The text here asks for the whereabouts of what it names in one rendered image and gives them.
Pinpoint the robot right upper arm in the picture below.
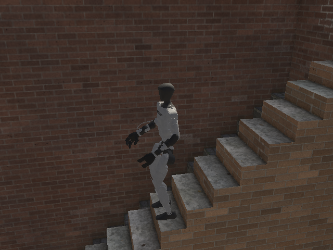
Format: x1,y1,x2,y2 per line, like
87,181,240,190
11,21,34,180
154,102,163,126

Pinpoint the robot left thigh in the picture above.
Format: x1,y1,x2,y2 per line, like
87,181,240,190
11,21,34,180
155,150,175,191

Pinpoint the robot left upper arm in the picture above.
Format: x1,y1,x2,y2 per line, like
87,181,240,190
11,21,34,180
167,109,180,139

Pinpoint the robot left hand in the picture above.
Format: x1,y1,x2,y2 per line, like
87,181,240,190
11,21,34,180
137,153,155,168

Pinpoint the robot right hand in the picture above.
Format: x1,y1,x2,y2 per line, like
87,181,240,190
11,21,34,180
125,132,139,149

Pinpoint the left robot forearm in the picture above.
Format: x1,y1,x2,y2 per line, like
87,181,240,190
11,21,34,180
152,134,178,157

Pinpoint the humanoid robot head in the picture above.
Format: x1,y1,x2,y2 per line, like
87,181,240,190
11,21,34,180
158,83,175,108

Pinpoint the right robot forearm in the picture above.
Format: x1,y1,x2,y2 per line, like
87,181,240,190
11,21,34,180
136,120,156,136

